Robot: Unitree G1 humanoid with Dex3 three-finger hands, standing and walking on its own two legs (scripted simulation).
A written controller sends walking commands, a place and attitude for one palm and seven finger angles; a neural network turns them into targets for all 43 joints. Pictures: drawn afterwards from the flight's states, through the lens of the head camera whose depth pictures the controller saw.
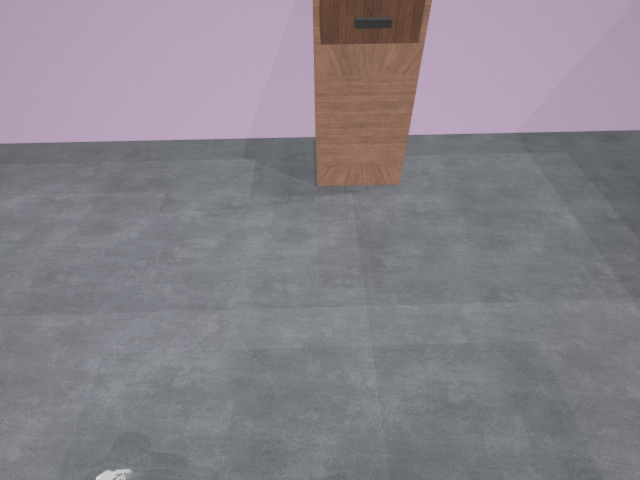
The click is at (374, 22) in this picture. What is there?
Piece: drawer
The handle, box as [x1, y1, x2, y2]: [355, 17, 391, 28]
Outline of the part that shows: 355,17 355,28 391,27 391,17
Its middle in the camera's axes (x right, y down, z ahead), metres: +0.19 -0.79 +1.41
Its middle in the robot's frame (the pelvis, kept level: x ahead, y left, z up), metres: +1.59 -0.11 +0.01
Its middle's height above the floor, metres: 0.78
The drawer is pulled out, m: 0.00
